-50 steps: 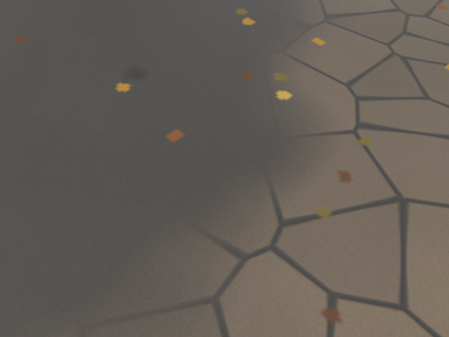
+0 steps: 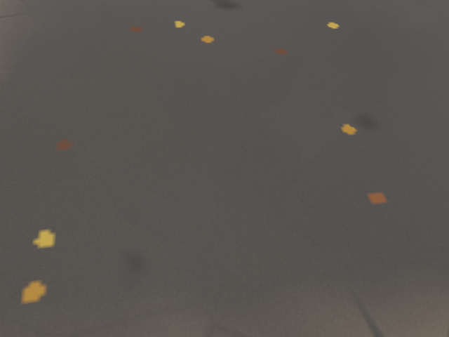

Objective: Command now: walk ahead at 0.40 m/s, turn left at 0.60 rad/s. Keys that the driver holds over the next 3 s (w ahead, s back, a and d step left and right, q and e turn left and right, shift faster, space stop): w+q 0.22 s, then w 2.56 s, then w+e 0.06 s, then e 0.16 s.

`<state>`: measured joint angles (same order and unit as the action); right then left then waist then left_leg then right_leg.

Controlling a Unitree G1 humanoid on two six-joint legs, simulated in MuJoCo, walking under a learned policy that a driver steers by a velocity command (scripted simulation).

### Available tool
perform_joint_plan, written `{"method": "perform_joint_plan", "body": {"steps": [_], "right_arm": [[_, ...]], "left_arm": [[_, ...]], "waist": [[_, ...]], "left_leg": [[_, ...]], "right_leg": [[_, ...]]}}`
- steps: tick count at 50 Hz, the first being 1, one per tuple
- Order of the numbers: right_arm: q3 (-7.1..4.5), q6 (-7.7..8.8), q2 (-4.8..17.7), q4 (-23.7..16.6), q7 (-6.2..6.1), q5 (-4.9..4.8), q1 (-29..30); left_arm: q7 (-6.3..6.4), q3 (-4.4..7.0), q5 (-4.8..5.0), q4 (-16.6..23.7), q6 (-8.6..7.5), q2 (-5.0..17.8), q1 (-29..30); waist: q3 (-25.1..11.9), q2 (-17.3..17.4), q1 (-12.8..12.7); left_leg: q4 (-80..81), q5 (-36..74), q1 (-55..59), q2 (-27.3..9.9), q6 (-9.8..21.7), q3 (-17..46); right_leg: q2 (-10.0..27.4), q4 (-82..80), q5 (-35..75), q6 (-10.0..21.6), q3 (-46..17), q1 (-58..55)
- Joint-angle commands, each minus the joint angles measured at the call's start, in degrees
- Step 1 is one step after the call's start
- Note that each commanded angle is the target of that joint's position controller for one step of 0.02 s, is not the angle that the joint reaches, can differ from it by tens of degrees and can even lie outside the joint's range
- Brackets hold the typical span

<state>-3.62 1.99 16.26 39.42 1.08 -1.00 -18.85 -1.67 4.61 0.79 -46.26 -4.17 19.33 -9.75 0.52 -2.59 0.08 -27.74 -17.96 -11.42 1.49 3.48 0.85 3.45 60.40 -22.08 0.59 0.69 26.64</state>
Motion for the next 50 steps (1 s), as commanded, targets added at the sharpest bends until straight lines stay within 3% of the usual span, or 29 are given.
{"method": "perform_joint_plan", "body": {"steps": [1, 4, 8, 11, 14, 15, 16, 17, 18, 19, 20, 21, 22, 23, 26, 29, 32, 34, 37, 39, 40, 41, 42, 43, 44, 45, 46, 48, 50], "right_arm": [[-2.00, 1.42, 9.18, -4.15, -1.14, 0.55, -0.27], [-2.45, 1.49, 10.32, -3.71, -2.36, 0.29, -1.87], [-2.87, 1.31, 10.99, -1.77, -2.98, -0.25, -5.43], [-3.00, 1.07, 10.76, -0.35, -3.11, -0.82, -6.87], [-3.09, 0.45, 10.30, 0.67, -3.35, -0.37, -6.69], [-3.00, 0.22, 10.14, 0.68, -3.25, -0.07, -6.30], [-2.51, 0.03, 9.20, 0.55, -3.07, 0.22, -5.74], [-1.55, -0.12, 7.30, -0.60, -2.93, 0.95, -5.01], [0.11, 0.54, 1.05, -1.04, -2.73, 0.07, -14.14], [0.01, 1.32, 4.41, 0.09, -2.56, -1.30, -14.60], [-1.15, 1.54, 8.69, -0.69, -2.29, -2.20, -7.40], [-1.00, 1.80, 9.32, -1.91, -2.26, -1.48, -1.62], [-1.01, 2.12, 8.70, -2.86, -2.14, -0.35, 2.06], [-1.13, 2.06, 7.99, -2.88, -1.95, 0.09, 2.30], [-0.06, 1.52, 4.24, -2.41, -1.54, 0.10, 0.91], [0.94, 2.00, 2.98, -4.13, -1.25, 1.02, 6.23], [1.46, 2.80, 2.38, -5.21, -0.43, 0.63, 12.29], [1.38, 3.03, 2.74, -6.21, 0.11, 0.08, 15.79], [0.79, 3.20, 4.25, -7.56, 0.82, -0.15, 18.36], [-0.25, 3.25, 6.05, -6.75, 0.93, 0.07, 14.24], [-1.57, 3.11, 8.20, -4.61, 0.62, 0.32, 7.06], [-2.89, 2.83, 11.51, -2.71, 0.03, 0.64, -2.51], [-4.29, 2.46, 18.60, -1.97, -0.27, 1.64, -7.46], [-3.16, 2.41, 13.73, -1.75, -0.05, 0.70, -8.88], [-2.04, 2.58, 11.03, -1.88, 0.04, 0.68, -4.96], [-1.49, 2.60, 9.30, -2.31, 0.01, 0.78, -1.48], [-0.99, 2.65, 7.78, -2.27, 0.20, 1.07, 1.56], [-0.60, 3.23, 6.38, -2.40, 0.33, 1.58, 4.73], [-0.93, 4.02, 7.15, -1.47, 0.28, 1.11, 4.97]], "left_arm": [[-0.55, 1.44, -1.23, 5.83, -2.59, 6.55, 7.38], [-0.50, 0.51, -1.12, 6.86, -2.19, 3.66, 10.25], [-1.06, -0.59, -0.42, 9.65, -2.21, 1.63, 17.07], [-1.43, -0.38, -0.14, 11.07, -2.64, 2.72, 18.49], [-1.61, 0.28, -0.29, 10.16, -3.22, 4.33, 14.50], [-1.33, 0.96, -0.44, 9.48, -3.32, 5.55, 11.10], [-0.88, 1.89, -0.63, 8.06, -3.30, 7.23, 4.69], [-0.51, 2.37, -1.50, 7.03, -3.18, 9.20, -4.98], [-0.43, 3.65, -2.25, 4.75, -2.72, 13.98, -12.82], [-1.15, 2.52, -0.69, 3.67, -2.79, 9.42, -13.47], [-0.67, 1.58, 0.05, 4.07, -2.44, 6.04, -9.18], [-0.23, 1.06, -0.35, 4.57, -1.97, 4.60, -5.81], [-0.01, 0.65, -1.01, 4.39, -1.64, 3.66, -3.59], [0.15, 0.16, -1.71, 4.45, -1.79, 2.59, -2.33], [0.41, 0.15, -0.80, 3.32, -2.46, 3.04, -2.39], [0.73, 0.74, -0.16, 2.58, -2.52, 5.54, -3.48], [0.78, 0.85, 0.45, 2.06, -1.93, 6.66, -5.41], [0.74, 0.95, 0.84, 1.02, -1.42, 7.50, -8.59], [0.92, 1.17, 1.11, -0.21, -0.18, 8.48, -10.96], [1.21, 1.26, 1.07, -0.44, 0.69, 9.20, -10.45], [1.34, 0.79, 0.85, -0.44, 0.97, 8.14, -10.53], [1.55, -0.46, -0.24, 0.58, 0.88, 5.46, -10.44], [1.31, -2.60, -0.79, 2.85, -0.18, -1.06, -16.49], [1.10, -2.04, 0.13, 2.08, -1.35, 2.20, -14.47], [0.76, -0.84, 1.67, 3.57, -1.98, 6.30, -9.81], [0.75, -1.06, 1.67, 4.42, -2.18, 5.86, -6.17], [0.79, -1.02, 0.65, 4.70, -2.01, 5.31, -4.53], [0.63, -0.91, 0.15, 4.13, -0.75, 4.00, -6.07], [0.73, -1.33, -0.16, 3.87, 0.34, 2.15, -6.43]], "waist": [[2.73, 9.33, 1.03], [2.50, 7.46, 1.40], [4.26, 8.71, 3.91], [4.88, 8.87, 3.87], [3.27, 11.11, 2.28], [0.81, 12.08, 0.59], [-4.20, 11.81, -2.85], [-12.90, 9.79, -7.22], [-23.69, -8.63, -4.13], [-23.93, -12.98, -4.68], [-12.63, -7.56, -5.23], [-6.84, -1.98, -4.78], [-2.48, 0.38, -3.34], [-1.12, -0.17, -1.42], [-0.04, -2.19, 0.65], [1.48, -0.80, -0.40], [2.28, -0.24, -2.70], [2.47, -0.37, -4.25], [2.94, -0.88, -4.10], [0.40, -1.43, -0.71], [-4.14, -0.72, 3.01], [-11.34, 1.68, 7.34], [-19.55, 16.54, 5.03], [-23.15, 16.92, 6.73], [-14.00, 13.26, 6.32], [-9.21, 9.67, 5.10], [-5.21, 7.37, 3.40], [-3.25, 8.45, 0.15], [-2.21, 7.55, -1.09]], "left_leg": [[17.64, 6.06, 11.73, -13.91, 10.71, 20.91], [17.43, 14.59, 9.14, -11.32, 9.65, 15.30], [17.06, 13.94, 3.78, -9.93, 7.97, 13.74], [14.87, 14.42, 5.69, -11.59, 7.09, 16.65], [10.92, 24.06, 10.89, -13.60, 5.88, 17.18], [6.39, 34.61, 11.98, -12.68, 5.14, 16.35], [-2.31, 42.80, 10.95, -9.83, 3.60, 13.91], [-16.55, 35.69, 2.00, -7.10, 1.77, 12.93], [-40.28, 3.24, -19.46, 2.41, -2.96, 9.36], [-48.03, -14.50, -26.87, 3.24, -3.19, 12.34], [-50.99, -11.23, -31.39, -0.29, -3.01, 11.19], [-49.06, -7.04, -30.44, -3.02, -2.40, 8.59], [-45.35, -4.35, -29.03, -4.93, -2.06, 7.18], [-42.27, -2.39, -26.04, -6.85, -1.71, 6.97], [-35.39, -1.31, -23.67, -8.66, -2.38, 5.07], [-24.62, 7.35, -24.73, -9.45, -3.61, 3.20], [-12.36, 17.37, -20.59, -7.37, -4.04, 0.59], [-8.02, 20.45, -19.46, -6.27, -3.99, -0.07], [-3.55, 17.11, -19.50, -5.18, -2.28, -0.04], [-0.91, 14.18, -12.73, -3.16, -0.46, -1.82], [0.05, 13.72, -2.52, -1.56, 1.12, -3.23], [-1.94, 13.95, 12.31, -7.12, 3.89, 2.34], [1.44, 5.11, 32.63, -22.62, 13.45, 29.91], [9.43, -1.17, 33.87, -24.31, 15.27, 42.78], [9.84, -1.65, 27.88, -22.50, 12.64, 34.38], [10.23, 2.72, 20.65, -19.91, 11.27, 26.92], [11.80, 8.10, 13.50, -17.75, 10.64, 21.82], [15.40, 13.74, 5.26, -15.37, 10.29, 16.59], [17.93, 18.11, 2.08, -14.90, 11.19, 12.72]], "right_leg": [[1.62, -4.31, 9.54, -0.65, -2.97, 18.50], [-0.85, -15.07, 18.17, -2.96, -2.06, 14.99], [-3.66, -26.83, 25.87, -3.56, -1.50, 8.28], [-3.83, -31.13, 26.43, -2.34, -3.19, 6.23], [-3.80, -32.10, 22.40, -0.13, -2.27, 2.39], [-5.23, -32.41, 19.93, 1.17, -0.39, -2.57], [-5.68, -33.39, 20.84, 3.15, 1.12, -12.40], [1.18, -29.74, 20.15, 6.84, -5.52, -29.71], [16.14, -33.17, 7.51, 16.95, -34.26, -51.98], [18.96, -43.32, -3.05, 18.20, -49.17, -52.06], [17.31, -44.43, -7.04, 15.61, -40.25, -43.49], [15.01, -45.11, -3.51, 13.87, -32.10, -34.35], [12.89, -46.40, 2.45, 13.31, -26.55, -26.05], [10.97, -47.87, 7.11, 12.79, -22.63, -21.06], [10.03, -51.76, 13.65, 14.17, -16.74, -15.72], [9.07, -53.87, 18.38, 14.16, -11.01, -14.87], [6.54, -53.53, 21.33, 11.79, -5.49, -14.51], [7.60, -52.77, 21.21, 10.99, -5.41, -17.19], [10.36, -49.87, 23.33, 9.47, -6.19, -23.45], [10.20, -43.30, 34.04, 7.75, -4.90, -25.93], [7.78, -33.98, 41.32, 6.30, -2.52, -24.43], [5.16, -19.60, 34.96, 4.08, -0.10, -16.50], [-4.13, 4.08, 7.47, -0.32, 2.02, 6.14], [-5.01, 12.22, -9.99, -0.24, -5.75, 13.74], [-1.63, 14.90, -7.20, 0.60, -6.06, 18.84], [1.04, 12.87, -2.46, 1.05, -4.68, 18.36], [2.67, 9.00, 0.83, 0.82, -4.10, 16.57], [4.48, 4.65, 4.81, 0.13, -4.46, 10.19], [4.54, 1.31, 7.19, -0.97, -3.80, 9.06]]}}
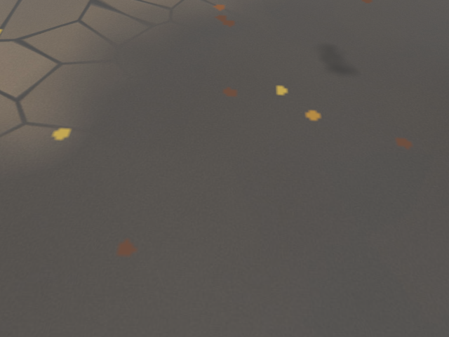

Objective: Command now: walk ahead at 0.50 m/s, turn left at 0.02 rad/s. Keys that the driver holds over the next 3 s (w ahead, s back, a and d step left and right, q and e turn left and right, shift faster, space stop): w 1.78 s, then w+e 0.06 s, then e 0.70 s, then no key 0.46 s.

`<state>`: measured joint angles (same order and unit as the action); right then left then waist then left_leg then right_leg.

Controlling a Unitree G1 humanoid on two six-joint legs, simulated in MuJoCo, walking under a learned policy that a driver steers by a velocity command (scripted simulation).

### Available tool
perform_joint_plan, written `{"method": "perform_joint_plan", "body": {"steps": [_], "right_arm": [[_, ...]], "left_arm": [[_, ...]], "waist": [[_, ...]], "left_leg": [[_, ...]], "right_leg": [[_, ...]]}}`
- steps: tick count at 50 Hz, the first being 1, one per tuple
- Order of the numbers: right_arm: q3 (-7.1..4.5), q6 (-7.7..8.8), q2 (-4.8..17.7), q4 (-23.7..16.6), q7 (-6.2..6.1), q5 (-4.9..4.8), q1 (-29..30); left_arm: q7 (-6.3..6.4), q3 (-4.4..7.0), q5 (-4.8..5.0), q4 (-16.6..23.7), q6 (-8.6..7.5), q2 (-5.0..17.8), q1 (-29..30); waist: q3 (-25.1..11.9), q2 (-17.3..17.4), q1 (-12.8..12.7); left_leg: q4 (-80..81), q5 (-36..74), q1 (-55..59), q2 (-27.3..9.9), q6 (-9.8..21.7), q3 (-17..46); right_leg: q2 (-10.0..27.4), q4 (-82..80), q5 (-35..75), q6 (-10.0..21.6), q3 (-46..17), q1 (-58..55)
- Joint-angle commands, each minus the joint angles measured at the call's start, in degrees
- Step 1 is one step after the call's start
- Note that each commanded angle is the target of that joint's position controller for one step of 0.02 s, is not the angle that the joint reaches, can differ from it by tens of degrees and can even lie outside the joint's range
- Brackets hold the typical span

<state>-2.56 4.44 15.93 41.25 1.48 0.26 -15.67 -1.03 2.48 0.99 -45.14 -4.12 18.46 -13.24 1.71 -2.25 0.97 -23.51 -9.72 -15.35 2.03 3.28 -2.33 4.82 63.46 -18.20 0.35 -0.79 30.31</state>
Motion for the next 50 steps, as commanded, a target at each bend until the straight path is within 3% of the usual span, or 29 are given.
{"method": "perform_joint_plan", "body": {"steps": [1, 6, 9, 11, 14, 15, 16, 17, 18, 19, 20, 21, 22, 23, 24, 28, 33, 36, 38, 41, 42, 43, 44, 45, 46, 47, 48, 49, 50], "right_arm": [[-2.22, 1.80, 8.10, -2.71, -0.29, -0.21, 1.51], [-2.69, 1.34, 9.80, -0.06, -1.18, -0.63, -1.46], [-3.04, 0.78, 10.96, 2.23, -1.29, -1.15, -5.32], [-3.23, 0.17, 11.21, 3.45, -1.47, -1.40, -6.44], [-3.58, -0.86, 11.91, 4.49, -1.91, -1.50, -6.14], [-3.55, -1.23, 12.05, 4.49, -2.06, -1.50, -5.10], [-2.89, -1.49, 10.51, 4.36, -2.25, -1.08, -5.32], [-1.45, -1.43, 7.27, 2.88, -2.50, 0.49, -6.55], [0.09, -0.17, 1.34, 2.36, -1.90, -0.41, -14.29], [-1.16, 0.91, 7.80, 3.04, -1.50, -1.52, -9.62], [-1.88, 1.52, 10.02, 1.35, -1.18, -2.68, -3.90], [-1.64, 1.74, 9.24, 0.67, -1.51, -2.21, -0.94], [-1.84, 1.61, 8.76, 0.48, -1.73, -1.21, 0.53], [-1.88, 1.16, 8.02, 0.69, -1.65, -1.00, -0.73], [-1.74, 0.65, 6.98, 1.10, -1.65, -1.00, -1.85], [-1.12, -0.62, 4.74, -0.36, -1.99, -0.30, 2.30], [-0.21, 0.38, 2.75, -2.40, -0.91, -0.67, 11.60], [-0.09, 0.86, 2.96, -4.01, 0.03, -1.17, 16.55], [-0.23, 1.10, 3.54, -5.03, 0.69, -1.28, 18.37], [-1.08, 1.26, 5.66, -4.51, 1.15, -1.07, 14.81], [-2.01, 1.27, 7.15, -2.83, 0.94, -0.88, 8.98], [-3.42, 1.16, 9.98, -0.15, 0.39, -0.67, 0.01], [-4.68, 0.94, 15.28, 0.97, -0.10, 0.51, -7.70], [-4.55, 0.71, 14.91, 1.96, 0.17, -0.40, -10.01], [-3.14, 0.74, 10.30, 1.70, 0.11, -1.02, -8.26], [-2.62, 0.72, 9.06, 1.12, -0.03, -1.03, -3.78], [-2.25, 0.70, 7.92, 0.73, -0.03, -0.52, -0.29], [-1.83, 0.87, 6.42, 0.46, 0.11, 0.02, 2.03], [-1.62, 1.13, 5.62, 0.48, 0.20, 0.41, 3.25]], "left_arm": [[0.22, 0.67, -0.62, 3.28, 0.54, 2.65, -1.39], [-0.50, -0.20, -0.63, 5.60, -0.16, 0.97, 8.72], [-1.22, -0.26, -0.19, 7.23, -0.64, 1.33, 13.81], [-1.72, -0.05, -0.13, 8.22, -0.87, 2.09, 15.56], [-2.09, 0.60, -0.33, 8.08, -1.18, 3.69, 13.10], [-1.88, 1.38, -0.53, 6.87, -1.23, 4.91, 8.39], [-1.34, 2.80, -0.64, 4.32, -1.14, 7.56, -0.29], [-0.67, 3.96, -0.94, 2.71, -0.77, 11.98, -10.19], [-1.09, 4.36, -1.06, 1.88, -0.55, 14.95, -11.07], [-1.12, 2.95, -0.05, 2.55, -0.56, 9.20, -10.11], [-0.88, 2.32, -0.15, 2.87, -0.63, 7.35, -6.73], [-0.82, 2.08, -0.60, 3.31, -0.67, 6.64, -3.33], [-0.91, 1.74, -1.09, 3.54, -0.77, 5.18, -1.03], [-0.89, 1.43, -1.77, 3.68, -1.00, 4.23, 0.04], [-0.91, 1.44, -1.68, 3.51, -1.26, 3.87, 0.28], [-0.24, 2.07, -0.92, 1.48, -1.89, 5.73, -1.48], [0.63, 2.29, -0.37, -0.44, -1.03, 7.03, -5.02], [0.77, 2.48, -0.01, -2.31, -0.26, 7.70, -8.51], [0.97, 2.68, 0.16, -3.28, 0.46, 8.01, -9.51], [1.45, 3.18, 0.31, -3.70, 1.28, 9.13, -8.29], [1.60, 3.14, 0.30, -3.54, 1.61, 9.18, -6.98], [1.78, 2.43, -0.19, -3.08, 1.78, 7.49, -7.06], [1.62, 0.77, -1.13, -1.17, 1.08, 2.78, -11.18], [1.25, -0.38, -1.02, -1.76, -0.12, -0.57, -14.25], [0.76, 1.12, 0.55, -1.04, -1.05, 5.50, -8.90], [0.55, 1.50, 1.42, 0.55, -1.64, 6.80, -4.29], [0.75, 1.50, 0.81, 0.87, -1.83, 6.39, -1.96], [0.80, 1.78, 0.15, 0.74, -1.50, 5.89, -1.89], [0.78, 1.78, 0.02, 0.29, -0.90, 5.00, -3.31]], "waist": [[-2.42, 6.48, -1.99], [0.77, 5.09, 1.14], [1.96, 5.12, 3.20], [2.59, 5.41, 3.19], [0.81, 6.74, 0.91], [-2.13, 6.95, -2.05], [-8.09, 5.98, -5.82], [-17.10, -1.73, -8.75], [-23.03, -16.92, -4.03], [-19.70, -9.43, -6.97], [-11.80, -6.12, -6.69], [-7.69, -1.21, -5.03], [-4.63, -0.25, -3.61], [-4.56, -1.95, -1.84], [-4.70, -2.41, -1.04], [-1.51, -0.74, -0.91], [0.73, -0.56, -4.19], [2.08, -0.63, -6.04], [2.56, -1.02, -5.89], [0.02, -2.46, -2.65], [-3.55, -2.41, 0.89], [-9.88, -1.12, 4.71], [-19.26, 7.82, 4.95], [-24.41, 17.83, 4.07], [-18.33, 12.68, 5.52], [-10.62, 10.14, 4.41], [-6.54, 6.42, 2.89], [-4.01, 6.22, 1.00], [-3.85, 7.40, -0.65]], "left_leg": [[14.66, 11.23, 5.48, -15.29, 11.60, 14.33], [16.29, 10.67, 5.92, -12.46, 9.04, 6.88], [15.30, 8.51, 9.38, -14.01, 8.47, 6.91], [13.34, 9.77, 13.56, -15.81, 7.80, 7.54], [8.00, 19.82, 18.24, -16.93, 6.11, 7.67], [2.12, 29.23, 18.07, -15.35, 4.96, 6.07], [-8.53, 32.48, 14.38, -12.29, 3.24, 3.69], [-27.42, 15.11, 2.75, -8.42, 0.85, 0.94], [-44.93, -22.66, -18.93, 2.07, -2.45, 4.43], [-50.59, -23.91, -25.56, -0.81, -2.02, 10.74], [-50.36, -18.70, -28.73, -3.53, -1.31, 9.12], [-47.84, -13.46, -27.16, -6.40, -1.32, 7.33], [-44.59, -10.22, -25.31, -8.04, -1.65, 6.88], [-43.06, -7.88, -21.72, -9.36, -1.87, 7.35], [-41.64, -7.00, -19.77, -9.70, -2.28, 7.22], [-32.69, -0.78, -22.81, -10.59, -4.52, 6.04], [-14.51, 14.19, -20.39, -8.26, -4.55, 3.42], [-9.19, 15.26, -20.53, -6.95, -3.89, 2.90], [-6.85, 12.32, -21.54, -6.40, -2.64, 3.28], [-4.81, 6.09, -15.36, -4.37, -0.14, 2.04], [-3.29, 6.32, -6.88, -2.59, 1.26, 0.27], [-4.20, 7.86, 7.17, -3.50, 3.24, 1.05], [-6.06, 5.87, 29.78, -17.30, 10.05, 20.15], [2.33, -5.22, 38.99, -24.41, 15.32, 41.64], [5.08, -11.99, 35.21, -22.65, 12.80, 39.24], [6.69, -9.44, 27.01, -21.00, 10.94, 31.58], [8.39, -4.34, 19.36, -18.91, 10.23, 26.24], [10.27, 0.55, 13.53, -17.01, 9.80, 22.17], [11.92, 3.15, 9.95, -15.78, 9.66, 19.75]], "right_leg": [[3.24, -4.46, 5.52, -1.30, -2.23, 6.38], [1.34, -23.78, 21.58, -1.76, -0.50, 4.89], [-0.10, -29.53, 23.86, -1.02, 0.07, 4.06], [-0.46, -32.00, 21.20, 0.37, -0.45, 5.29], [-2.10, -34.14, 14.78, 2.75, 0.97, 0.98], [-4.00, -35.49, 14.27, 3.99, 2.96, -6.15], [-4.28, -34.70, 15.55, 5.73, 3.30, -18.99], [6.80, -32.73, 18.15, 9.26, -9.62, -36.03], [17.01, -41.29, 2.57, 18.28, -37.95, -51.95], [16.02, -45.78, -6.11, 16.63, -39.80, -50.17], [14.49, -46.70, -4.30, 14.41, -31.39, -43.39], [12.50, -47.58, 2.16, 13.36, -25.60, -35.90], [10.59, -48.92, 8.72, 13.18, -21.15, -29.88], [9.38, -50.23, 12.94, 13.03, -18.35, -26.27], [8.66, -51.70, 15.19, 13.42, -16.45, -24.50], [8.04, -55.55, 21.75, 14.39, -9.90, -21.91], [4.93, -56.46, 21.40, 11.35, -3.05, -22.96], [6.87, -55.24, 20.45, 11.27, -3.45, -27.20], [8.83, -53.24, 22.57, 10.72, -4.10, -31.44], [9.95, -47.13, 34.60, 9.03, -3.97, -35.40], [8.22, -40.18, 43.08, 7.88, -2.20, -34.59], [5.19, -28.99, 42.62, 6.11, 0.01, -29.29], [-0.73, -8.04, 24.46, 2.80, 2.81, -10.07], [-8.43, 4.93, -14.75, 1.16, -2.20, 5.02], [-5.01, 10.02, -14.56, 1.96, -6.42, 11.43], [-2.10, 9.06, -9.01, 2.53, -4.49, 13.44], [0.20, 6.29, -4.13, 2.35, -3.29, 11.71], [1.94, 3.29, -0.83, 1.96, -3.36, 8.93], [2.95, 1.89, 1.17, 1.55, -3.66, 5.51]]}}
Over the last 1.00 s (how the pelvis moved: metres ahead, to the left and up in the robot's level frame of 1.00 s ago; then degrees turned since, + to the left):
0.55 0.12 0.00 14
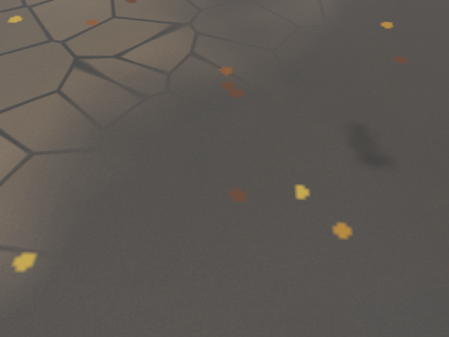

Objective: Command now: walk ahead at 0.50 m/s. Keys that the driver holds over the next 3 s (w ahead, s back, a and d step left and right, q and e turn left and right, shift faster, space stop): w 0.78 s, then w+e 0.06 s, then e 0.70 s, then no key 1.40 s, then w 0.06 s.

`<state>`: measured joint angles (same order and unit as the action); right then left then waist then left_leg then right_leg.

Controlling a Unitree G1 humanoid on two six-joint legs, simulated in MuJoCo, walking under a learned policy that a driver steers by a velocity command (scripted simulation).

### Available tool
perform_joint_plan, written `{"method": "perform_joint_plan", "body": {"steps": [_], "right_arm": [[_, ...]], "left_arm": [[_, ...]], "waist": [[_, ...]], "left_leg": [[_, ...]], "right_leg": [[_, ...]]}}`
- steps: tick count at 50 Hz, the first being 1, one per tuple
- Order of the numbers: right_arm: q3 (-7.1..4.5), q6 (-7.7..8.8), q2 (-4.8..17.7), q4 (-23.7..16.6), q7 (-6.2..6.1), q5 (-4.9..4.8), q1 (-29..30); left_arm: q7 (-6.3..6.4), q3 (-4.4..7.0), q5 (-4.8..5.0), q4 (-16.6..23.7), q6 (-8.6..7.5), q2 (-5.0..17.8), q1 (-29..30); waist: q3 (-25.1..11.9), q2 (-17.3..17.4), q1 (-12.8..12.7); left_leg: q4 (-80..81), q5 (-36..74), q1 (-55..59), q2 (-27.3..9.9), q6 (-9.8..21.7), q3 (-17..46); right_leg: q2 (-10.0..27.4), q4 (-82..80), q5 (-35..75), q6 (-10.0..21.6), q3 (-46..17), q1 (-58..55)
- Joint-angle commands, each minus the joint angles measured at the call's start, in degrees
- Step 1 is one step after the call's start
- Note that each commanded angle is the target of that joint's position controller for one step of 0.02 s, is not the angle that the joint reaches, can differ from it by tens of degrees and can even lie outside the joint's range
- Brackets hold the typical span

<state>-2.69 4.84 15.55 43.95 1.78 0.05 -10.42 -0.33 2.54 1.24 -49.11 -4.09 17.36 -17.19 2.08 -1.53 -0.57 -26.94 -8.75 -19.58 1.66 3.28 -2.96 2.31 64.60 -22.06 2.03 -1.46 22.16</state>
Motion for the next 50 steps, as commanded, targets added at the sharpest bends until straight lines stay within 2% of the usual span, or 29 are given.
{"method": "perform_joint_plan", "body": {"steps": [1, 4, 9, 12, 15, 17, 18, 19, 20, 21, 22, 23, 24, 25, 26, 27, 29, 30, 33, 36, 41, 43, 44, 45, 46, 47, 48, 49, 50], "right_arm": [[-1.52, 1.06, 5.86, -1.98, -0.03, 0.42, -1.60], [-2.01, 1.65, 7.60, -0.30, -0.46, 0.10, -2.60], [-2.24, 0.97, 9.11, 2.20, -1.52, -0.36, -6.25], [-2.46, 0.41, 10.01, 4.34, -1.69, -0.84, -9.94], [-2.75, -0.61, 10.38, 5.99, -1.98, -1.14, -11.53], [-3.06, -1.26, 10.93, 6.51, -2.29, -1.24, -11.12], [-3.20, -1.54, 11.37, 6.48, -2.42, -1.24, -10.26], [-3.09, -1.91, 11.24, 6.37, -2.52, -1.23, -9.00], [-2.28, -2.06, 9.38, 5.86, -2.66, -0.70, -9.25], [-0.51, -1.25, 4.10, 4.13, -2.35, 0.17, -14.56], [0.10, 0.04, 2.72, 5.14, -1.94, -0.35, -15.88], [-1.41, 1.11, 8.63, 4.25, -1.43, -1.87, -11.18], [-1.50, 1.66, 9.19, 2.85, -1.25, -2.65, -6.43], [-1.50, 1.66, 8.54, 2.44, -1.48, -2.03, -4.09], [-1.88, 1.15, 8.27, 2.67, -1.75, -1.21, -3.98], [-1.79, 0.49, 7.14, 3.16, -1.77, -0.98, -5.39], [-1.47, -0.65, 5.08, 3.57, -2.00, -0.68, -6.43], [-1.42, -0.97, 4.82, 3.07, -2.15, -0.48, -5.15], [-1.25, -0.89, 4.35, 1.30, -2.08, -0.05, 0.49], [-0.65, -0.27, 2.94, -0.07, -1.43, -0.33, 6.40], [-0.38, 0.47, 3.35, -3.08, -0.03, -0.91, 14.55], [-0.81, 1.03, 4.73, -3.35, 0.42, -0.62, 13.79], [-1.24, 1.33, 5.75, -2.72, 0.41, -0.20, 11.47], [-2.05, 1.67, 7.22, -1.13, 0.21, 0.32, 6.01], [-3.20, 2.04, 10.18, 0.91, -0.20, 1.14, -1.21], [-4.15, 1.93, 14.82, 1.77, -0.85, 2.51, -8.92], [-4.20, 0.80, 15.71, 1.62, -0.86, 1.60, -8.88], [-2.97, -0.05, 10.61, 0.29, -1.01, 0.90, -7.93], [-2.23, -0.40, 8.40, -0.19, -1.44, 0.59, -3.78]], "left_arm": [[0.14, 1.55, -0.25, 3.76, -0.27, 4.92, -0.53], [0.50, 1.32, -0.84, 4.79, 0.79, 3.56, 2.42], [-0.16, 0.65, -0.98, 7.18, -0.06, 1.67, 11.94], [-0.88, 0.36, -0.53, 8.83, -0.48, 1.47, 17.33], [-1.83, 0.45, -0.35, 10.45, -0.91, 2.29, 20.19], [-2.29, 0.78, -0.39, 10.45, -1.16, 3.40, 18.87], [-2.29, 1.26, -0.46, 9.79, -1.26, 4.42, 16.11], [-2.05, 2.25, -0.61, 7.89, -1.29, 5.96, 9.70], [-1.49, 3.65, -0.85, 5.12, -1.20, 8.97, 0.17], [-1.00, 4.97, -1.93, 4.06, -0.95, 14.82, -7.19], [-1.20, 4.43, -0.84, 3.13, -0.58, 12.61, -8.73], [-1.17, 3.16, -0.40, 3.69, -0.56, 9.01, -5.46], [-0.96, 2.65, -0.68, 4.49, -0.52, 7.27, -1.52], [-1.05, 2.21, -1.14, 4.80, -0.62, 5.96, 2.04], [-1.16, 1.69, -1.65, 5.13, -0.95, 4.14, 4.33], [-1.24, 1.58, -1.95, 5.13, -1.13, 3.80, 5.33], [-1.28, 1.80, -1.50, 4.35, -1.78, 4.45, 5.00], [-1.12, 2.03, -1.42, 3.84, -1.99, 5.24, 4.49], [-0.34, 2.35, -1.25, 2.36, -1.77, 6.44, 2.24], [0.20, 2.42, -0.81, 1.05, -1.37, 7.11, -0.15], [0.51, 2.69, -0.05, -2.30, -0.02, 7.61, -5.90], [0.92, 2.98, 0.01, -2.68, 0.74, 8.10, -5.38], [1.14, 3.18, -0.12, -2.65, 1.13, 8.60, -4.75], [1.33, 3.23, -0.11, -2.28, 1.49, 8.88, -3.28], [1.42, 2.70, -0.43, -1.60, 1.51, 7.54, -3.11], [1.38, 1.36, -2.10, 0.59, 1.15, 3.76, -4.15], [1.15, -0.15, -1.11, -0.03, 0.60, -1.26, -12.77], [1.33, 1.85, 0.23, -0.80, 0.70, 6.25, -9.51], [1.58, 2.63, 1.24, 0.97, 1.12, 7.70, -4.46]], "waist": [[-4.13, 6.85, 0.07], [-1.59, 5.50, -0.26], [0.51, 4.62, 2.83], [1.68, 4.34, 4.98], [2.42, 4.71, 5.02], [1.38, 5.50, 3.50], [-0.38, 6.22, 1.73], [-4.25, 6.01, -1.97], [-11.17, 4.33, -5.74], [-20.65, -6.66, -5.20], [-25.42, -14.74, -5.19], [-17.64, -9.12, -5.92], [-10.92, -5.97, -4.89], [-5.99, -2.29, -3.13], [-3.90, -2.48, -1.29], [-3.49, -3.49, 0.14], [-2.95, -3.09, 1.34], [-2.15, -2.56, 1.43], [-0.55, -1.42, 0.15], [0.64, -1.51, -1.90], [2.80, -1.15, -4.21], [2.44, -1.92, -2.53], [0.82, -2.90, -1.15], [-2.60, -3.40, 2.00], [-8.63, -2.26, 5.01], [-18.57, 6.24, 6.30], [-28.57, 20.05, 3.36], [-27.41, 11.89, 5.61], [-18.53, 10.36, 4.67]], "left_leg": [[16.87, 3.85, 12.18, -14.71, 10.06, 18.34], [19.76, 8.77, 9.47, -14.15, 10.99, 13.51], [20.68, 10.58, 11.08, -11.41, 8.52, 6.89], [19.82, 8.98, 14.72, -12.80, 8.34, 6.69], [16.65, 11.65, 21.16, -15.73, 7.71, 7.71], [13.60, 17.06, 24.13, -16.93, 6.69, 8.10], [10.30, 24.70, 24.68, -16.51, 6.00, 7.56], [2.80, 33.21, 23.53, -14.46, 4.78, 5.65], [-9.26, 31.07, 17.18, -11.29, 2.97, 3.35], [-31.22, 9.91, -3.38, -4.24, -0.71, 0.69], [-43.80, -24.04, -16.60, 2.25, -2.32, 6.24], [-48.66, -23.22, -22.97, -1.68, -1.37, 10.05], [-47.47, -18.21, -24.25, -4.70, -0.56, 8.29], [-43.63, -13.51, -22.59, -7.15, -0.70, 6.90], [-39.89, -10.24, -19.37, -8.99, -0.89, 7.23], [-38.43, -8.33, -16.09, -9.64, -1.27, 7.32], [-35.39, -6.34, -14.55, -10.14, -2.33, 6.73], [-33.10, -4.32, -15.79, -10.34, -2.94, 6.55], [-22.84, 5.15, -18.90, -10.28, -4.21, 6.10], [-11.81, 13.68, -16.23, -8.36, -4.19, 4.14], [-3.35, 12.61, -17.05, -6.41, -3.09, 4.35], [-0.39, 9.18, -14.84, -5.42, -2.03, 5.04], [0.43, 7.94, -10.93, -4.19, -1.46, 4.42], [2.42, 9.83, -2.77, -2.49, -0.34, 2.93], [2.04, 19.82, 10.22, -4.34, 1.47, 3.54], [-4.22, 39.41, 30.40, -16.68, 5.70, 14.51], [-2.68, 43.74, 45.01, -29.55, 14.81, 32.03], [-0.10, 37.69, 39.46, -26.24, 12.89, 29.69], [1.29, 35.52, 32.20, -24.18, 10.71, 21.60]], "right_leg": [[5.74, -0.50, 5.95, -0.70, -2.71, 12.01], [6.37, -6.72, 11.13, -2.64, -2.01, 14.38], [4.58, -24.72, 26.39, -3.26, -0.02, 13.96], [3.13, -30.75, 28.48, -2.85, 0.86, 13.39], [2.54, -34.21, 24.25, -1.07, 0.18, 15.28], [1.66, -35.59, 19.90, 0.50, 0.68, 12.74], [0.24, -36.12, 17.90, 1.44, 1.99, 8.21], [-1.65, -37.59, 18.39, 2.87, 3.90, -1.05], [0.21, -35.86, 20.13, 5.00, 2.16, -16.17], [14.72, -35.34, 17.35, 12.56, -19.42, -39.21], [20.66, -45.14, 7.69, 18.07, -40.03, -46.26], [18.86, -47.21, 1.08, 15.28, -35.40, -40.90], [16.73, -48.35, 2.09, 13.12, -27.50, -32.95], [14.43, -50.40, 6.63, 12.06, -21.73, -24.56], [12.40, -52.13, 11.26, 11.08, -17.72, -19.04], [11.40, -53.76, 14.01, 10.95, -15.39, -15.60], [10.76, -56.15, 18.84, 11.81, -11.73, -12.56], [10.65, -57.06, 20.65, 12.10, -10.18, -12.09], [9.45, -58.22, 23.89, 11.31, -6.02, -13.40], [7.54, -58.63, 23.61, 9.56, -2.10, -13.61], [10.81, -55.31, 24.03, 9.26, -3.81, -21.58], [11.76, -51.30, 29.65, 8.10, -5.47, -24.38], [11.36, -47.91, 36.09, 7.16, -5.90, -25.12], [9.39, -41.70, 44.58, 5.62, -5.13, -24.54], [5.65, -32.18, 43.96, 3.17, -3.42, -20.14], [0.21, -14.17, 22.73, 0.02, -1.06, -5.78], [-6.80, 3.15, -18.20, -2.95, -1.76, 10.43], [-3.84, 8.09, -17.69, -3.19, -7.21, 11.96], [-1.68, 8.64, -14.52, -3.32, -5.06, 15.98]]}}
Over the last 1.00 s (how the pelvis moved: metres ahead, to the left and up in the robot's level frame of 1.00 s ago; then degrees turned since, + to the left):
0.57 -0.01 -0.01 -1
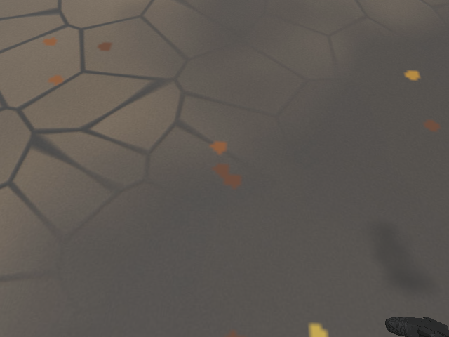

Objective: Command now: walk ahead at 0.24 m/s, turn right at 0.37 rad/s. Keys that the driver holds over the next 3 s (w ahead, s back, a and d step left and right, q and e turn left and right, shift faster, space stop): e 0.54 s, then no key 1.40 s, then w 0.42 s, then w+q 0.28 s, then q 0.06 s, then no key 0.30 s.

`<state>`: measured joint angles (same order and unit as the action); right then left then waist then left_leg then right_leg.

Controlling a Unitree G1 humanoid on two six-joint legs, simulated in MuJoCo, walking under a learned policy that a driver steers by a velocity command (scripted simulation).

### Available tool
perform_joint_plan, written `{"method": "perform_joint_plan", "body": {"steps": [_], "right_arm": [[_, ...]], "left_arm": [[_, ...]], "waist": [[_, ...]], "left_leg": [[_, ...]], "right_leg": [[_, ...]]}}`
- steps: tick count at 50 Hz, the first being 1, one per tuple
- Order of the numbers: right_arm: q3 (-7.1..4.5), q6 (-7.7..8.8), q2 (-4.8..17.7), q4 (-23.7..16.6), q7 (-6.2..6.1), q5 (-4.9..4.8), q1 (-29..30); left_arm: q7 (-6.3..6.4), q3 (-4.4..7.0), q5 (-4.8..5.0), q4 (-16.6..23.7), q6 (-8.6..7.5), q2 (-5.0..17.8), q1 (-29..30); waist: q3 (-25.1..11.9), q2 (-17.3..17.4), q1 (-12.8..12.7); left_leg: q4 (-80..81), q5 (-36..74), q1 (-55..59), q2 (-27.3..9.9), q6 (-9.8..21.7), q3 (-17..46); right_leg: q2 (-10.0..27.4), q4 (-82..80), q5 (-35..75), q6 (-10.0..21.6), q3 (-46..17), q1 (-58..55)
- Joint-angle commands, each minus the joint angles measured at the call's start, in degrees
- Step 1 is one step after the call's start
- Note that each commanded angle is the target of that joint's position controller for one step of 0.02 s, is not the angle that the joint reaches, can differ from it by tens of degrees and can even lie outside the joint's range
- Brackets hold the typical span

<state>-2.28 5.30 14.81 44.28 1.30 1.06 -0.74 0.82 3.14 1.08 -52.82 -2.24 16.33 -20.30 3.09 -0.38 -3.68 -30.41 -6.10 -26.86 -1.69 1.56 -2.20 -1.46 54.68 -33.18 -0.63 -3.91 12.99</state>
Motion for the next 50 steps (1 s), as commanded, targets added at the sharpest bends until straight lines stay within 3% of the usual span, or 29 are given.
{"method": "perform_joint_plan", "body": {"steps": [1, 2, 3, 4, 6, 11, 15, 18, 19, 20, 21, 22, 23, 24, 25, 26, 28, 32, 36, 38, 40, 41, 42, 43, 44, 45, 47, 50], "right_arm": [[-2.22, -1.02, 7.84, -0.44, -1.19, -0.47, -10.07], [-1.94, -1.13, 6.52, -0.30, -1.24, -0.40, -7.27], [-1.93, -1.09, 6.30, -0.10, -1.14, 0.37, -5.27], [-2.06, -1.00, 6.36, -0.09, -1.08, 0.86, -3.55], [-2.52, -0.93, 7.59, 0.20, -1.50, 0.93, -1.56], [-3.22, -2.33, 9.65, 1.34, -3.11, -0.01, -0.70], [-3.90, -4.04, 11.58, 2.36, -2.92, -1.29, -2.15], [-4.29, -5.02, 12.05, 2.79, -2.77, -2.69, -1.65], [-4.14, -5.22, 10.74, 3.99, -2.56, -2.74, -4.45], [-3.60, -5.30, 8.28, 4.25, -2.24, -1.19, -6.77], [-2.79, -5.09, 6.09, 1.08, -2.14, 0.90, -4.19], [-3.23, -4.97, 7.76, 0.48, -2.24, 0.38, -0.17], [-3.48, -5.02, 8.34, 0.20, -2.26, -1.23, 0.60], [-3.59, -5.04, 8.14, 1.13, -2.71, -1.59, -0.44], [-3.97, -5.08, 9.25, 1.49, -3.26, -0.98, -0.28], [-4.24, -5.16, 9.67, 1.59, -3.46, -0.70, -0.39], [-4.13, -5.18, 8.70, 2.17, -3.37, -1.03, -2.19], [-3.17, -5.51, 6.61, 2.78, -3.11, -1.29, -1.88], [-3.10, -5.59, 7.64, 3.14, -2.56, -1.59, -2.14], [-3.04, -5.27, 7.70, 3.36, -2.18, -1.62, -2.76], [-2.73, -4.65, 6.72, 4.55, -1.57, -1.22, -5.62], [-2.71, -4.37, 7.65, 4.82, -1.39, -0.42, -6.45], [-3.18, -4.21, 11.37, 4.59, -1.56, 0.55, -7.66], [-2.99, -4.24, 12.28, 4.98, -1.62, 0.56, -4.17], [-2.01, -3.99, 8.41, 4.02, -1.47, 0.36, -0.70], [-1.72, -3.70, 7.54, 4.16, -1.32, 0.33, -0.41], [-1.72, -3.06, 8.69, 5.13, -1.26, -0.03, -2.04], [-1.36, -2.79, 8.53, 6.54, -1.69, -0.39, -4.29]], "left_arm": [[0.88, 2.07, 1.07, 4.71, 0.06, 7.62, 0.13], [1.27, 2.41, 0.49, 4.64, 1.24, 6.85, 0.11], [1.43, 2.48, 0.46, 4.74, 2.61, 5.49, -1.18], [1.59, 2.49, 0.39, 5.12, 3.64, 4.42, -1.71], [1.72, 2.60, 0.09, 6.95, 4.68, 3.59, -0.46], [0.22, 2.61, -0.40, 10.52, 4.80, 3.80, 5.65], [-1.18, 3.22, -0.41, 13.36, 5.61, 5.23, 9.76], [-1.84, 3.75, -0.51, 13.99, 5.99, 5.43, 8.74], [-1.43, 4.37, -0.90, 13.71, 5.87, 6.78, 7.33], [-0.41, 6.07, -0.92, 13.57, 5.58, 12.37, 4.51], [0.32, 6.80, -1.77, 14.79, 5.22, 18.19, 4.42], [-0.36, 5.96, -2.54, 14.83, 3.70, 15.13, 2.44], [-0.56, 5.52, -2.25, 14.85, 2.45, 13.97, 4.41], [-0.24, 5.36, -1.25, 15.14, 1.82, 12.77, 7.52], [0.16, 4.77, -0.35, 15.64, 1.87, 10.96, 10.10], [0.64, 4.29, -0.28, 16.08, 2.16, 10.09, 11.62], [1.12, 4.00, -0.95, 16.59, 2.45, 9.80, 12.03], [1.48, 3.69, -1.09, 15.92, 2.69, 9.61, 11.75], [0.91, 3.16, -1.74, 14.93, 3.13, 9.53, 12.73], [0.64, 2.63, -1.64, 14.25, 3.32, 8.83, 13.19], [0.59, 1.76, -1.05, 13.66, 3.49, 7.36, 14.58], [0.60, 1.28, -1.16, 12.90, 3.30, 6.20, 12.71], [0.60, 0.71, -2.19, 12.67, 3.00, 4.47, 10.87], [0.48, 0.75, -2.08, 13.01, 2.80, 3.56, 9.01], [0.53, 0.91, -2.68, 12.42, 2.79, 5.38, 10.74], [0.57, 1.33, -2.46, 12.28, 2.86, 6.47, 12.75], [0.77, 1.37, -2.41, 11.90, 3.69, 6.26, 14.50], [0.42, 1.30, -1.90, 10.25, 3.56, 5.67, 13.55]], "waist": [[-14.43, 6.13, 6.06], [-10.78, 5.98, 4.33], [-9.06, 7.75, 2.46], [-8.02, 8.26, 1.56], [-6.61, 8.19, 0.79], [-7.43, 6.44, 2.29], [-6.28, 6.12, 3.46], [-6.11, 5.91, 1.73], [-6.61, 3.55, 1.52], [-7.81, -7.37, 1.95], [-7.74, -20.51, 3.01], [-13.40, -11.78, -0.66], [-12.25, -8.70, 0.48], [-10.82, -6.01, 2.09], [-9.81, -4.87, 2.83], [-9.76, -5.35, 3.82], [-11.09, -5.66, 4.66], [-10.69, -6.51, 3.43], [-8.39, -8.01, 2.41], [-7.37, -7.95, 2.53], [-6.80, -6.73, 4.99], [-7.00, -4.77, 4.86], [-8.23, 2.94, 3.17], [-6.77, 11.50, -0.71], [-6.29, 11.09, 0.14], [-5.61, 10.08, 1.10], [-5.00, 8.94, 2.56], [-4.36, 4.30, 3.30]], "left_leg": [[6.89, 31.16, 31.51, -18.38, 11.24, 16.16], [9.38, 27.72, 24.00, -16.89, 10.64, 12.34], [12.15, 24.37, 17.22, -15.73, 10.41, 9.27], [14.38, 22.06, 13.09, -15.41, 11.16, 7.16], [17.04, 19.33, 10.53, -15.98, 12.26, 3.95], [18.30, 12.59, 13.27, -16.19, 11.53, -2.07], [15.23, 9.66, 18.41, -18.23, 10.16, -2.59], [8.50, 8.91, 20.13, -17.78, 6.39, -4.01], [3.42, 5.73, 18.60, -15.45, 3.31, -5.68], [-10.06, -3.16, 11.29, -9.72, -1.55, -10.46], [-26.39, -31.73, -7.59, 0.18, -7.06, -10.12], [-36.58, -34.98, -9.80, 1.20, -6.59, 1.52], [-38.92, -30.70, -11.76, 0.33, -5.40, 3.82], [-37.48, -25.70, -12.44, -0.79, -4.65, 4.83], [-35.29, -22.15, -12.70, -1.45, -4.45, 5.51], [-34.54, -19.74, -9.92, -1.17, -4.52, 5.62], [-31.97, -16.41, -7.06, 0.10, -4.96, 5.26], [-20.09, -13.74, -1.72, 0.12, -6.13, 4.84], [-12.76, -13.80, 4.95, 0.21, -5.82, 3.89], [-7.86, -13.50, 7.36, 0.35, -5.09, 3.45], [5.22, -4.19, 14.19, 0.98, -3.50, 2.03], [9.55, 2.72, 18.69, -1.06, -2.18, 4.48], [10.96, 12.51, 22.44, -9.31, 0.57, 12.75], [10.50, 13.51, 17.24, -14.05, 7.30, 17.15], [12.03, 6.14, 13.11, -13.72, 8.75, 17.51], [11.98, 0.56, 12.96, -10.39, 6.19, 15.02], [11.65, -4.91, 11.89, -7.14, 2.46, 11.91], [9.79, -5.74, 13.09, -4.16, 0.32, 8.14]], "right_leg": [[4.40, 16.64, 0.34, -1.40, -1.11, 24.55], [5.98, 14.30, 3.36, -1.89, -0.54, 21.97], [6.83, 13.23, 5.67, -2.20, 0.05, 17.29], [6.45, 12.58, 7.39, -2.54, 1.25, 14.93], [6.96, 8.43, 10.60, -2.85, 1.89, 14.96], [7.65, -5.02, 20.94, -1.64, 3.71, 11.99], [6.57, -11.68, 17.47, -0.12, 5.78, 11.44], [4.42, -22.39, 20.59, 2.44, 8.31, 6.28], [3.37, -27.38, 26.88, 4.17, 7.18, 1.57], [9.73, -32.12, 47.02, 7.68, -3.35, -6.57], [22.62, -32.60, 62.46, 19.25, -23.77, -14.60], [23.34, -33.27, 59.82, 23.15, -25.07, -14.47], [20.65, -33.64, 56.79, 20.91, -19.91, -14.04], [17.71, -33.46, 51.63, 17.45, -16.19, -12.64], [16.61, -33.74, 48.81, 15.34, -15.02, -11.27], [15.48, -34.12, 49.02, 14.64, -13.72, -8.55], [14.41, -34.35, 49.76, 14.64, -12.32, -7.73], [13.28, -34.56, 44.28, 14.25, -11.02, -6.40], [12.99, -34.97, 37.13, 14.16, -12.27, -1.90], [12.79, -33.90, 35.64, 13.58, -13.43, -1.58], [10.78, -31.40, 34.05, 10.99, -12.66, 0.22], [8.78, -30.23, 30.54, 8.25, -12.03, 2.06], [4.17, -23.38, 23.32, 4.80, -7.66, 4.77], [-0.69, -23.30, 12.58, 2.16, -2.68, 5.12], [1.13, -24.37, 13.34, 0.76, -2.09, 0.70], [1.27, -26.03, 17.84, 0.93, -2.27, -0.67], [2.01, -27.55, 24.28, 1.52, -3.13, -3.09], [2.39, -28.70, 27.49, 2.50, -3.77, -3.20]]}}
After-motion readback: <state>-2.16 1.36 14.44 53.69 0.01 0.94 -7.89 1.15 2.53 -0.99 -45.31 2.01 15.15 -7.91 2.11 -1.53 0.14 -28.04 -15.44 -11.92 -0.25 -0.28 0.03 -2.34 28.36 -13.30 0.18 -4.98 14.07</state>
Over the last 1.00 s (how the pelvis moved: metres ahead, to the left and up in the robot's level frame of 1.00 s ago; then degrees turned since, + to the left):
0.55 -0.01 -0.01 -4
